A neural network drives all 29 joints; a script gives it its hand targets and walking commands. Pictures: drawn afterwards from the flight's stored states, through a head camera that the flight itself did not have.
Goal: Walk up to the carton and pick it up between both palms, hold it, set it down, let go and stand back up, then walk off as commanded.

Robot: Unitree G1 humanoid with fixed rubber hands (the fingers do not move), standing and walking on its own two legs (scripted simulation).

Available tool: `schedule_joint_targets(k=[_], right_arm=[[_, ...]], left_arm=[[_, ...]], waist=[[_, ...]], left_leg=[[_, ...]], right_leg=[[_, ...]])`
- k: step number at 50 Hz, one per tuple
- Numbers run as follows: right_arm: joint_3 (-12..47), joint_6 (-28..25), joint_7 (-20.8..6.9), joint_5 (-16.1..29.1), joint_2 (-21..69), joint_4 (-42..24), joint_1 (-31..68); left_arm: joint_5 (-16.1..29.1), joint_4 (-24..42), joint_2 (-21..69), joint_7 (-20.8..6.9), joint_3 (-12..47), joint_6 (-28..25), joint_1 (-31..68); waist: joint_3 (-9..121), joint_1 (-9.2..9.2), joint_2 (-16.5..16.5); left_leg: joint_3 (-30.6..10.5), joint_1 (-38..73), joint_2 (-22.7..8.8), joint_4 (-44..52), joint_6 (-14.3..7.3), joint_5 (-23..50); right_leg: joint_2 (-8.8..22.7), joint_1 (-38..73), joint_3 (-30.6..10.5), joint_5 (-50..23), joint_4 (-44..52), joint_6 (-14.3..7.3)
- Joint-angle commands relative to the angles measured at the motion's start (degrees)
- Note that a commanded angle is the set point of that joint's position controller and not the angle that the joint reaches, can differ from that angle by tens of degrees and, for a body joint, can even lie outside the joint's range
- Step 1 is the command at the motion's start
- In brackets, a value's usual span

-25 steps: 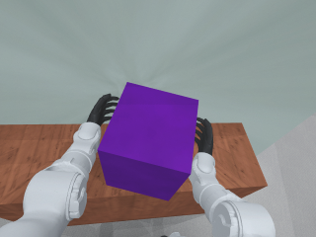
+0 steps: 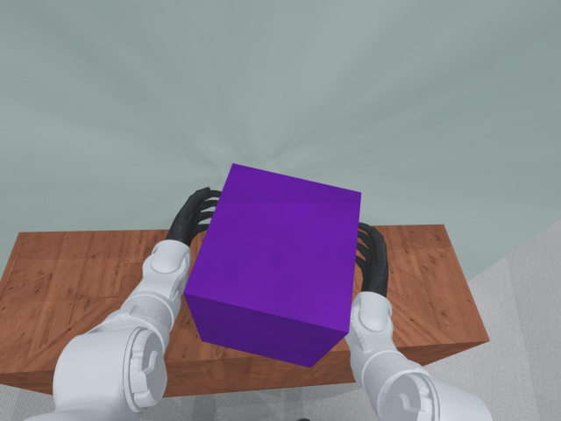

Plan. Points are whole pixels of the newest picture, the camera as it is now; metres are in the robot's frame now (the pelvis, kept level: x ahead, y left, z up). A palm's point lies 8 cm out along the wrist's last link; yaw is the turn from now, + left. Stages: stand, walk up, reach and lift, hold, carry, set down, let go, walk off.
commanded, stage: reach and lift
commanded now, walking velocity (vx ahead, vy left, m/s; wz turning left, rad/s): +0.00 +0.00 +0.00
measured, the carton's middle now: (274, 273) +0.37 -0.03 -0.07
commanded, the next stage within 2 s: none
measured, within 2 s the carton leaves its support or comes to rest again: leaves its support in 1.20 s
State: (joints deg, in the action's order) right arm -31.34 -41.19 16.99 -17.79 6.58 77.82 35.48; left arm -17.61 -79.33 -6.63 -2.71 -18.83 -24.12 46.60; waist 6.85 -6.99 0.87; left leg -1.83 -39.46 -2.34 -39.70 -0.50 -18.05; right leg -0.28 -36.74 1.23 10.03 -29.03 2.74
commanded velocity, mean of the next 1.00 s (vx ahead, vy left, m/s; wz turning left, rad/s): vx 0.00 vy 0.00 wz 0.00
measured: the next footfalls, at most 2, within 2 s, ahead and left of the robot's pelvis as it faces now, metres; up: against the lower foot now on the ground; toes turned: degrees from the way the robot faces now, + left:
none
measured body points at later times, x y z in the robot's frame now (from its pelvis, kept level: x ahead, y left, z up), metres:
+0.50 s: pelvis +0.00 -0.02 +0.01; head +0.11 +0.02 +0.45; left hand +0.42 +0.11 -0.02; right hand +0.33 -0.17 -0.02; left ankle +0.00 +0.10 -0.72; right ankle +0.03 -0.16 -0.72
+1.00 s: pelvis +0.01 -0.02 +0.01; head +0.10 +0.01 +0.45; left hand +0.41 +0.11 -0.02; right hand +0.32 -0.17 -0.02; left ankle +0.00 +0.10 -0.72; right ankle +0.03 -0.15 -0.72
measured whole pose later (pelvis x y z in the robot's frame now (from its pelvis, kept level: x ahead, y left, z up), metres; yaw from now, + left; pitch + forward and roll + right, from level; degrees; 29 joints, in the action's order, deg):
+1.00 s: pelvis +0.01 -0.02 +0.01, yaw +1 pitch +18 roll -3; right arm -29.7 -43.7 17.2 -18.3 8.9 72.9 29.2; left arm -16.2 -77.3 -6.4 -2.6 -14.8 -28.1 41.9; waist 6.9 -4.9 0.9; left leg -1.9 -35.4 -3.4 -30.2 0.9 -13.3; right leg -1.1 -31.2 2.7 4.2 -17.0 1.2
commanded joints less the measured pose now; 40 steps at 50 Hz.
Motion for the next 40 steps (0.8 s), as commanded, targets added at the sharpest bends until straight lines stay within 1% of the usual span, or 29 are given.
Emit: schedule_joint_targets(k=[1,2,3,4,5,6,7,8,11,13,14,15,16,17,19,20,21,23,24,25,26,27,29,31,33,34,37,39,40], right_arm=[[8.7,-2.5,-4.5,-7.5,20.2,0.4,15.6],[9.1,-2.6,-4.9,-8.1,22.1,0.9,15.7],[9.0,-2.8,-5.4,-9.0,23.9,0.4,17.1],[9.3,-3.1,-5.6,-10.1,25.2,1.0,16.6],[9.7,-3.4,-6.3,-10.3,27.6,1.0,16.8],[10.0,-3.8,-7.2,-12.4,30.7,0.9,16.9],[10.4,-3.9,-7.7,-13.0,32.7,0.7,18.4],[10.8,-4.0,-7.9,-13.4,33.7,1.5,17.4],[10.6,-4.4,-8.4,-14.7,34.8,1.1,17.0],[11.5,-4.3,-8.4,-15.2,35.1,1.0,16.5],[11.2,-4.2,-8.3,-15.5,34.9,0.8,16.3],[11.3,-4.2,-8.2,-15.6,35.1,1.0,15.8],[10.9,-4.1,-8.3,-15.9,34.9,0.5,16.3],[11.3,-4.2,-8.1,-15.7,35.2,0.8,15.2],[11.3,-4.1,-7.6,-15.7,35.2,0.5,15.0],[11.5,-4.2,-7.5,-15.9,35.4,0.1,14.8],[11.4,-4.3,-7.5,-15.8,35.2,-0.3,15.8],[11.7,-4.3,-7.4,-16.1,35.4,0.1,15.5],[11.7,-4.2,-7.2,-16.1,35.3,0.4,14.9],[11.9,-4.4,-7.0,-16.1,35.2,0.3,14.7],[12.1,-4.3,-7.0,-15.8,35.6,0.7,14.7],[12.1,-4.5,-6.9,-15.9,35.7,-0.3,15.7],[12.3,-4.5,-6.7,-15.5,35.3,-0.3,15.1],[12.5,-4.5,-6.8,-15.6,36.0,0.4,15.6],[12.4,-4.4,-6.5,-15.0,35.1,0.1,16.0],[13.4,-4.9,-6.6,-14.8,35.3,-0.2,15.9],[14.5,-5.5,-6.8,-13.9,35.3,-0.5,17.2],[15.3,-5.7,-7.0,-12.5,35.3,-0.3,17.6],[15.9,-6.0,-7.0,-12.4,35.1,-0.8,18.2]], left_arm=[[-2.7,2.8,17.3,-2.0,3.1,-3.3,14.5],[-3.1,2.7,20.1,-2.4,4.1,-3.4,14.5],[-3.8,1.5,21.7,-3.0,4.0,-3.7,15.3],[-4.0,2.0,23.0,-3.1,4.7,-4.0,15.4],[-5.0,1.9,25.8,-3.5,5.3,-4.3,14.8],[-6.1,0.8,28.9,-4.5,5.3,-4.8,15.2],[-6.7,0.7,30.5,-5.0,5.3,-5.0,16.0],[-7.7,-0.7,31.8,-5.4,4.8,-5.0,14.7],[-8.9,-1.7,33.5,-5.9,4.6,-5.9,14.4],[-9.4,-2.8,33.7,-6.5,4.4,-5.9,13.7],[-9.4,-2.8,33.6,-6.5,4.1,-6.2,13.9],[-9.2,-2.9,33.4,-6.7,4.6,-6.2,13.9],[-9.4,-2.2,33.2,-6.6,4.6,-6.3,14.4],[-9.6,-2.4,33.8,-6.7,4.4,-6.1,13.7],[-9.0,-2.7,33.2,-6.9,4.4,-6.1,14.2],[-8.7,-3.1,33.7,-7.0,4.4,-6.0,13.7],[-9.0,-2.5,33.4,-7.0,4.4,-6.0,14.1],[-8.9,-3.1,34.4,-7.1,4.8,-5.9,14.1],[-9.4,-3.1,33.8,-7.2,4.1,-5.8,13.3],[-9.2,-2.5,34.1,-7.2,4.4,-5.8,13.9],[-9.4,-2.4,33.6,-7.2,4.1,-5.9,14.1],[-8.9,-2.8,33.7,-7.2,4.2,-6.0,14.2],[-8.9,-2.9,33.6,-7.1,4.1,-5.8,13.7],[-9.2,-2.7,33.7,-7.0,4.1,-6.0,14.0],[-8.7,-3.2,34.0,-7.1,4.4,-5.6,14.2],[-8.6,-2.6,34.6,-7.0,4.5,-5.8,13.3],[-7.4,-0.2,36.3,-6.3,7.4,-6.5,14.9],[-7.0,1.1,36.3,-6.1,8.0,-6.8,15.7],[-6.2,1.8,36.6,-5.8,9.0,-6.8,15.5]], waist=[[24.0,0.7,4.5],[23.8,0.58,5.7],[23.8,0.79,5.2],[24.0,-0.04,5.7],[24.3,0.24,6.2],[24.0,0.26,5.7],[24.4,0.45,5.9],[23.8,0.57,5.5],[22.8,0.66,5.5],[22.4,1.07,5.1],[22.8,0.98,5.0],[21.6,0.15,4.8],[22.3,0.45,5.5],[21.6,0.62,5.4],[21.5,0.16,4.8],[22.1,0.02,4.0],[22.0,0.21,4.3],[22.5,-0.23,4.2],[21.5,0.11,4.6],[22.4,-0.32,4.8],[22.1,0.37,4.7],[22.4,0.13,3.8],[22.7,0.15,4.0],[23.2,0.56,4.4],[22.7,0.28,4.1],[23.6,0.82,4.5],[27.1,0.57,6.4],[27.9,1.13,7.2],[29.3,0.84,8.2]], left_leg=[[3.5,18.4,2.3,1.9,5.6,28.9],[3.3,18.8,2.5,2.2,5.9,29.7],[3.2,18.3,2.5,2.3,5.7,28.3],[3.3,19.0,2.2,2.6,6.1,29.7],[3.1,19.5,2.3,2.8,6.4,30.9],[3.4,19.1,2.2,2.9,6.6,31.6],[3.6,19.2,2.2,2.9,6.3,32.0],[3.3,20.1,2.2,3.2,6.7,33.6],[3.6,18.6,2.5,4.2,6.5,31.9],[4.0,18.2,2.5,5.2,6.2,30.2],[4.0,18.0,2.3,5.4,6.2,29.8],[3.9,17.4,2.4,5.7,6.2,28.4],[4.0,17.7,2.6,6.4,6.2,27.6],[4.2,18.3,2.5,6.3,6.2,28.7],[4.2,16.8,2.7,6.8,5.9,26.5],[4.3,16.5,2.5,6.7,5.7,25.7],[4.2,15.8,2.6,6.8,5.7,25.8],[4.2,15.8,2.5,6.9,5.7,24.8],[4.3,15.8,2.5,7.0,5.7,25.1],[4.4,16.0,2.5,6.9,5.9,25.5],[4.4,15.6,2.7,7.0,5.7,24.9],[4.4,15.0,2.6,7.0,5.6,23.8],[4.3,15.3,2.6,6.9,5.6,25.9],[4.6,15.1,2.6,6.7,5.7,26.0],[4.4,16.1,2.6,7.1,5.9,26.6],[4.6,16.7,2.6,6.7,6.0,28.5],[4.1,19.2,2.3,6.3,7.0,31.9],[4.3,22.1,2.2,5.8,7.1,35.5],[4.1,23.4,2.1,5.6,7.6,36.9]], right_leg=[[-3.0,11.8,4.8,-15.5,2.2,-2.0],[-3.0,11.6,5.0,-15.4,2.7,-2.4],[-3.1,11.6,5.1,-14.8,2.8,-2.6],[-3.0,11.7,5.2,-15.2,3.4,-2.6],[-3.2,11.9,5.3,-15.8,3.9,-3.0],[-3.3,12.0,5.6,-15.8,4.3,-3.2],[-3.3,12.2,5.5,-16.5,4.4,-3.4],[-3.3,13.2,5.6,-17.8,4.9,-3.3],[-3.2,14.7,5.4,-18.8,6.3,-4.0],[-3.0,15.7,5.3,-18.4,6.8,-3.9],[-2.9,16.7,5.1,-18.7,7.0,-4.1],[-2.8,16.2,5.3,-18.5,7.2,-4.1],[-2.8,16.4,5.2,-17.4,7.9,-4.0],[-2.9,16.5,5.3,-18.4,7.9,-4.0],[-2.7,17.2,5.0,-17.7,8.4,-3.9],[-2.6,17.2,5.0,-18.2,8.6,-3.9],[-2.5,17.9,4.8,-18.4,8.4,-3.8],[-2.6,17.2,5.1,-17.6,8.5,-3.9],[-2.5,17.7,4.9,-17.9,8.6,-3.8],[-2.5,18.1,5.2,-18.7,8.3,-3.5],[-2.3,17.9,4.9,-18.1,8.5,-3.5],[-2.5,17.9,4.9,-18.1,8.5,-3.5],[-2.5,18.3,5.1,-19.8,8.5,-3.5],[-2.5,17.9,4.6,-19.6,8.4,-3.5],[-2.8,18.0,5.1,-19.8,8.8,-3.5],[-2.9,18.4,5.1,-21.4,8.4,-3.6],[-3.5,17.6,5.3,-22.8,8.5,-3.8],[-3.9,16.8,5.4,-22.7,8.8,-3.9],[-4.0,16.4,5.6,-23.3,9.2,-4.1]])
